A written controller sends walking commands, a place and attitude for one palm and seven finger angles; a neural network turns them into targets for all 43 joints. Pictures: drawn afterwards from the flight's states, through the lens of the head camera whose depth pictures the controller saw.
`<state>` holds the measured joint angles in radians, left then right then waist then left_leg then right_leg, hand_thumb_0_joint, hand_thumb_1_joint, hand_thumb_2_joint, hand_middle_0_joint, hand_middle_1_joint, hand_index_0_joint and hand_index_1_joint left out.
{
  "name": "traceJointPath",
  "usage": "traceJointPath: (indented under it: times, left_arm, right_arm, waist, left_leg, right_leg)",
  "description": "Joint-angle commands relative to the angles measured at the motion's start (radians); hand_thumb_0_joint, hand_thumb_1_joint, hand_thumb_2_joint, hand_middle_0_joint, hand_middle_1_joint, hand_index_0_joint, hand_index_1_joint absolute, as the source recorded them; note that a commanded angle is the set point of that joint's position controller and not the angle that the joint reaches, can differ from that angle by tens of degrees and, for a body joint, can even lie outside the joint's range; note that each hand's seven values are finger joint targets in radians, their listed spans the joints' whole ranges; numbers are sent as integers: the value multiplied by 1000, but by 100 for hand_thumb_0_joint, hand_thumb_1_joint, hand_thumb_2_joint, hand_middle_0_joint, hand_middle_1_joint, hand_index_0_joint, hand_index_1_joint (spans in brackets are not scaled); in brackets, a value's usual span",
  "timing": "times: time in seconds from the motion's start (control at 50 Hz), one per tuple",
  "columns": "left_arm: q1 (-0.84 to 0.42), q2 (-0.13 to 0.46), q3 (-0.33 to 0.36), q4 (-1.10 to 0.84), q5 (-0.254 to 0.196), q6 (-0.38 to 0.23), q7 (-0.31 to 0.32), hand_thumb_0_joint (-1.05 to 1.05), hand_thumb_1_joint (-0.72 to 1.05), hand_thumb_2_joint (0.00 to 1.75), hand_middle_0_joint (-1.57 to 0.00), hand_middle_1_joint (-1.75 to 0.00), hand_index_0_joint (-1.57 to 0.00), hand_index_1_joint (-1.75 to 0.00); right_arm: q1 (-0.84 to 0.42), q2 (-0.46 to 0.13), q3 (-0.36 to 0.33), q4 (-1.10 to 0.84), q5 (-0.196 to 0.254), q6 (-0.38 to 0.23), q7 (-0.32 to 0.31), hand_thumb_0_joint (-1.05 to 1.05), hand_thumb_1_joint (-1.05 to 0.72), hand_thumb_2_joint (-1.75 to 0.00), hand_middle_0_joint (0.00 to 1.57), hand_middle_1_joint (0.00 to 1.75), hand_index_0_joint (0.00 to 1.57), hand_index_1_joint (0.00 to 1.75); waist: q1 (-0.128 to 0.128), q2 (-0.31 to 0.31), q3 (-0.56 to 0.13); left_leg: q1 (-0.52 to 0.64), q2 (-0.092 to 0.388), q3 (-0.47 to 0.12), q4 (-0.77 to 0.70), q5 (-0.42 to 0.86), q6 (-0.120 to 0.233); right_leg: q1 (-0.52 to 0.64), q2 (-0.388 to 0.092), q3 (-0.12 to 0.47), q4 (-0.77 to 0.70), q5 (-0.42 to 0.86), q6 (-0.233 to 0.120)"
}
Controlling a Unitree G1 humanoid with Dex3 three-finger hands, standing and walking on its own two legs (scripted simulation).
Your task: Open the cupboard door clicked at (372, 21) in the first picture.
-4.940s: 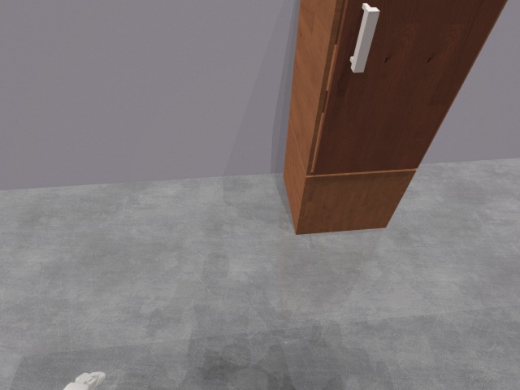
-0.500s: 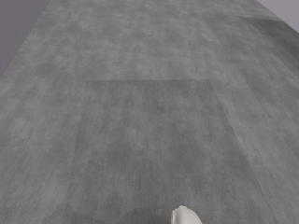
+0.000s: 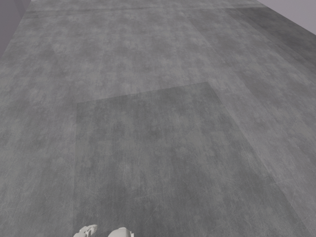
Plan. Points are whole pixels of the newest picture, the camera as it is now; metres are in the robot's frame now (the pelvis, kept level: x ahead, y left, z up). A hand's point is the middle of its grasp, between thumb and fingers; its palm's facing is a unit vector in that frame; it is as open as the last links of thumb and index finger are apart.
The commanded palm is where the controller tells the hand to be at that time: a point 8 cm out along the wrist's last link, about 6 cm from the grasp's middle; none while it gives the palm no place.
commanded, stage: turn to face it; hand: left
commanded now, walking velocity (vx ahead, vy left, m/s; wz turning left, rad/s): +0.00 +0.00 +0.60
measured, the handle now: out of the picture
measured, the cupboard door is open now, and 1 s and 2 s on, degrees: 0 0 0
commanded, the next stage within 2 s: none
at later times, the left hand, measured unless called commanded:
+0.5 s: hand out of the picture +0.09 +0.25 -0.16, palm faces +0.29 -0.92 -0.27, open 7.4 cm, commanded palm none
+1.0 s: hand out of the picture -0.03 +0.16 -0.16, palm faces +0.59 -0.76 -0.27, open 7.4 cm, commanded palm none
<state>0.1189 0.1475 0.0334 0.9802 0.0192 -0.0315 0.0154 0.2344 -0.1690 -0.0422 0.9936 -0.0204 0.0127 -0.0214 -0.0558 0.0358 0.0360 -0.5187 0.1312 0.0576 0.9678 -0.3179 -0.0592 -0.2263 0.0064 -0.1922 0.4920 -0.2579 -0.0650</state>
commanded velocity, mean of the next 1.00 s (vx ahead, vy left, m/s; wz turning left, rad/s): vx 0.00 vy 0.00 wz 0.60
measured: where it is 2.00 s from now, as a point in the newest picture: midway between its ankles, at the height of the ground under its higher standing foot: outside the picture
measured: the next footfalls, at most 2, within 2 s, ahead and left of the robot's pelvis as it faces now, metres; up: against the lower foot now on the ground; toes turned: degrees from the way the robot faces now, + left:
left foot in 0.14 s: +0.11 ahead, +0.13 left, +0.00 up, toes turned +14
right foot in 0.62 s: +0.14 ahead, -0.13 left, +0.00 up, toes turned +19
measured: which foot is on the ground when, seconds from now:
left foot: up 0.00-0.12, down 0.14-0.60, up 0.62-1.00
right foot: down 0.00-0.14, up 0.16-0.60, down 0.62-1.00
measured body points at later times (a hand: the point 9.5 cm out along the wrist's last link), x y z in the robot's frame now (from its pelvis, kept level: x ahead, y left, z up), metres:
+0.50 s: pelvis +0.06 +0.01 +0.00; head +0.10 +0.03 +0.45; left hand +0.07 +0.29 -0.14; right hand +0.18 -0.21 -0.14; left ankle +0.07 +0.12 -0.73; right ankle +0.08 -0.15 -0.69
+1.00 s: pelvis +0.06 -0.03 +0.00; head +0.10 -0.01 +0.45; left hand -0.06 +0.20 -0.14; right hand +0.30 -0.18 -0.14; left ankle -0.02 +0.08 -0.70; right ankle +0.10 -0.14 -0.73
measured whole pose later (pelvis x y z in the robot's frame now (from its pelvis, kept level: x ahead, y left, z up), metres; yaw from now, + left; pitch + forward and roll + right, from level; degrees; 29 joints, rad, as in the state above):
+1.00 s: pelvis +0.06 -0.03 +0.00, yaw +36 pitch +0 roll +2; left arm 0.25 0.21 0.04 0.90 0.04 0.01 0.01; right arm 0.11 -0.27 -0.07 0.91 -0.02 0.08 0.03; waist 0.02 -0.01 0.10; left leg -0.37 0.04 0.08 0.79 -0.43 -0.07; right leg -0.20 -0.17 -0.26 0.57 -0.34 0.01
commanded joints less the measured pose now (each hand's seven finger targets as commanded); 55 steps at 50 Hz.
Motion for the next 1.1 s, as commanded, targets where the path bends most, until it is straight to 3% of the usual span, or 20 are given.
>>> traceJointPath:
  times: [0.0,0.08,0.1,0.12,0.14,0.18,0.24,0.42,0.54,0.56,0.58,0.6,0.64,0.7,0.92,1.0,1.02,1.04,1.06,1.08]
  left_arm:
    - [63,153,42,-46,3,4,12,0,90,90,-20,-30,-20,-30]
    - [84,179,62,-61,-1,20,17,0,90,90,-20,-30,-20,-30]
    - [109,164,61,-71,-9,28,12,0,90,90,-20,-30,-20,-30]
    - [123,111,55,-106,-18,32,9,0,90,90,-20,-30,-20,-30]
    - [64,126,40,-142,-6,38,14,0,90,90,-20,-30,-20,-30]
    - [6,126,56,-138,-2,37,10,0,90,90,-20,-30,-20,-30]
    - [49,127,61,-110,-3,40,-1,0,90,90,-20,-30,-20,-30]
    - [14,133,58,-145,-9,54,4,0,90,90,-20,-30,-20,-30]
    - [125,162,57,-141,-15,38,11,0,90,90,-20,-30,-20,-30]
    - [169,195,64,-137,-13,31,16,0,90,90,-20,-30,-20,-30]
    - [191,293,83,-141,6,20,24,0,90,90,-20,-30,-20,-30]
    - [150,347,80,-165,6,28,23,0,90,90,-20,-30,-20,-30]
    - [76,273,72,-181,2,26,28,0,90,90,-20,-30,-20,-30]
    - [46,210,47,-185,4,14,20,0,90,90,-20,-30,-20,-30]
    - [179,286,69,-131,12,32,16,0,90,90,-20,-30,-20,-30]
    - [167,293,78,-124,-1,40,7,0,90,90,-20,-30,-20,-30]
    - [168,264,76,-144,-9,42,1,0,90,90,-20,-30,-20,-30]
    - [109,193,51,-197,-10,40,-7,0,90,90,-20,-30,-20,-30]
    - [57,206,49,-213,0,58,4,0,90,90,-20,-30,-20,-30]
    - [33,191,53,-202,-5,58,9,0,90,90,-20,-30,-20,-30]
  right_arm:
    - [40,-38,-7,-43,1,5,22,0,-90,-90,20,30,20,30]
    - [71,-79,-22,-64,-6,0,33,0,-90,-90,20,30,20,30]
    - [113,-137,-37,-67,-10,-5,32,0,-90,-90,20,30,20,30]
    - [159,-237,-57,-78,-15,-11,28,0,-90,-90,20,30,20,30]
    - [190,-252,-58,-68,-10,-5,18,0,-90,-90,20,30,20,30]
    - [121,-231,-58,-86,-9,-11,4,0,-90,-90,20,30,20,30]
    - [21,-195,-48,-116,-5,-22,1,0,-90,-90,20,30,20,30]
    - [27,-241,-76,-114,-6,-2,13,0,-90,-90,20,30,20,30]
    - [-56,-249,-91,-147,0,15,22,0,-90,-90,20,30,20,30]
    - [-64,-223,-88,-159,7,16,26,0,-90,-90,20,30,20,30]
    - [-50,-147,-78,-182,15,17,33,0,-90,-90,20,30,20,30]
    - [-63,-150,-78,-208,1,17,32,0,-90,-90,20,30,20,30]
    - [-90,-174,-85,-187,-5,37,36,0,-90,-90,20,30,20,30]
    - [-51,-151,-73,-143,-5,42,51,0,-90,-90,20,30,20,30]
    - [-196,-139,-37,-188,7,34,55,0,-90,-90,20,30,20,30]
    - [-87,-187,-47,-174,2,15,49,0,-90,-90,20,30,20,30]
    - [-9,-278,-70,-161,-3,4,45,0,-90,-90,20,30,20,30]
    - [62,-385,-97,-153,2,4,40,0,-90,-90,20,30,20,30]
    - [105,-374,-93,-120,9,7,31,0,-90,-90,20,30,20,30]
    - [73,-353,-89,-124,6,4,18,0,-90,-90,20,30,20,30]
  waist:
    - [50,-179,14]
    - [32,-78,-48]
    - [14,70,-84]
    - [2,341,-103]
    - [-21,273,-116]
    - [-6,147,-99]
    - [35,72,-120]
    - [6,93,-122]
    - [63,121,-141]
    - [87,58,-148]
    - [97,-230,-144]
    - [91,-333,-97]
    - [56,-256,-10]
    - [28,-205,11]
    - [110,-257,-62]
    - [52,-211,-131]
    - [5,-20,-199]
    - [-36,272,-199]
    - [-48,167,-194]
    - [-37,190,-165]
  left_leg:
    - [77,-11,32,-125,-22,4]
    - [232,-39,53,-389,126,27]
    - [346,30,-65,-481,352,75]
    - [443,262,-384,-573,712,216]
    - [426,327,-482,-617,683,296]
    - [383,257,-436,-622,491,276]
    - [367,151,-272,-613,523,222]
    - [383,113,-346,-610,438,237]
    - [248,31,-376,-514,425,178]
    - [136,-12,-350,-448,303,130]
    - [-83,-152,-184,-232,-17,39]
    - [-131,-187,-104,-9,-271,9]
    - [-110,-125,-139,209,-201,16]
    - [-101,-104,-77,261,-60,-16]
    - [61,-101,48,-176,-125,-7]
    - [323,-115,74,-516,92,32]
    - [554,34,-113,-577,343,104]
    - [671,288,-414,-568,797,239]
    - [619,313,-395,-562,811,289]
    - [570,266,-370,-558,752,286]
  right_leg:
    - [-23,-324,115,-164,348,-78]
    - [31,-315,40,62,342,-10]
    - [-69,-252,1,219,214,47]
    - [-265,-115,-34,446,-261,127]
    - [-308,-84,85,621,-442,129]
    - [-388,-107,176,740,-304,128]
    - [-332,-112,179,667,-170,143]
    - [-263,-66,174,421,-193,157]
    - [17,-17,151,24,-32,137]
    - [153,-76,194,-125,37,122]
    - [281,-345,463,-250,31,37]
    - [153,-525,559,-251,107,-62]
    - [-2,-448,466,-230,141,-65]
    - [48,-323,217,-146,371,-24]
    - [192,-383,104,-63,529,-48]
    - [119,-357,11,146,522,37]
    - [-95,-292,-23,353,309,100]
    - [-372,-163,-3,573,-378,165]
    - [-402,-162,113,660,-406,159]
    - [-416,-163,145,692,-355,163]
